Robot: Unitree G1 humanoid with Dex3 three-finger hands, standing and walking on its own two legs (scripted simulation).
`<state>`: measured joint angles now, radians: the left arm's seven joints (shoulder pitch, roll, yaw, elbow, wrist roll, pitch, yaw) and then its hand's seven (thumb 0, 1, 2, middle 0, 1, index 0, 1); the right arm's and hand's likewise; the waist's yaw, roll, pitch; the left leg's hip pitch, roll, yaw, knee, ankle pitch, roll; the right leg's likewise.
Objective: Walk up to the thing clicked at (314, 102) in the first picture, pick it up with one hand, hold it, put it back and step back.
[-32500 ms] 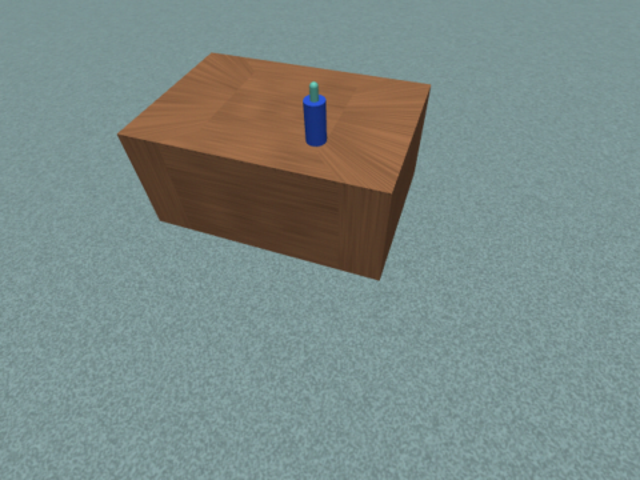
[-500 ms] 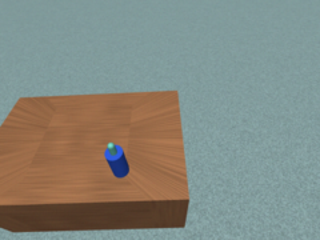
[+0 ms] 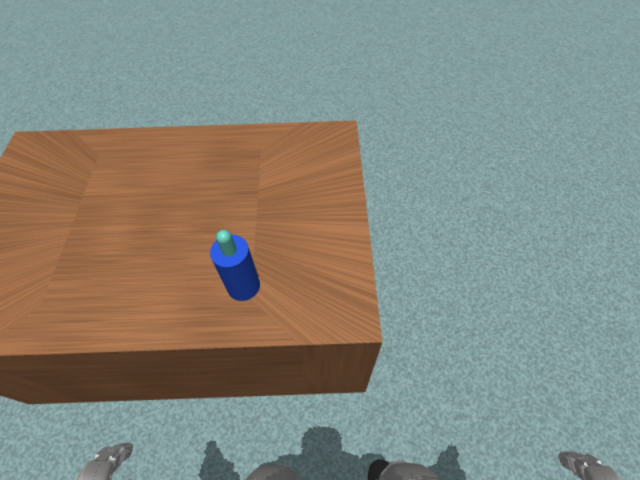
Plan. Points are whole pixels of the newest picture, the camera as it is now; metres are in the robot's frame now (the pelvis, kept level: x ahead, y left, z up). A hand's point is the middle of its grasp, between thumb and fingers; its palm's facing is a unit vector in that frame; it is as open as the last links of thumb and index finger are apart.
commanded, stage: step back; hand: left
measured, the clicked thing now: (234, 262) +0.51 +0.20 -0.22
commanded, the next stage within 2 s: none
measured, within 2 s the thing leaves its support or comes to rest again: neither
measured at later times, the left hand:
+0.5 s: hand out of the picture +0.02 +0.30 -0.17, palm faces -0.10 -0.92 -0.38, open 7.4 cm
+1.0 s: hand out of the picture -0.08 +0.29 -0.16, palm faces -0.03 -0.93 -0.36, open 7.4 cm
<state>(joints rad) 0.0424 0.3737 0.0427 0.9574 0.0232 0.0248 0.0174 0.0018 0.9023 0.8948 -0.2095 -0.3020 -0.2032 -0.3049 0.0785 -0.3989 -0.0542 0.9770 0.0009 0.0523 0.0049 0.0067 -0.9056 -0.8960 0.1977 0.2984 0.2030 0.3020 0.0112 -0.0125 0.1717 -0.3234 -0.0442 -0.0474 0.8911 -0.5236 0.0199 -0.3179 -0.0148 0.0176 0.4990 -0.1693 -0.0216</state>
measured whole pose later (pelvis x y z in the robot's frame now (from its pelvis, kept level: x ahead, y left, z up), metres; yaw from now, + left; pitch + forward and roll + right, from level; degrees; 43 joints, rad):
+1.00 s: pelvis -0.22 +0.03 -0.01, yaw -2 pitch -3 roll +0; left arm 0.11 0.39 0.07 0.79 0.02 0.08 0.01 0.00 0.90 0.89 -0.21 -0.30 -0.20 -0.30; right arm 0.17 -0.36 -0.04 0.88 -0.03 0.02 0.00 0.01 -0.90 -0.90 0.20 0.30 0.21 0.30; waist 0.00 -0.04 0.19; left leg -0.24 -0.02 -0.02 0.61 -0.32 0.02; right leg -0.46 0.11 0.14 1.04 -0.52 -0.01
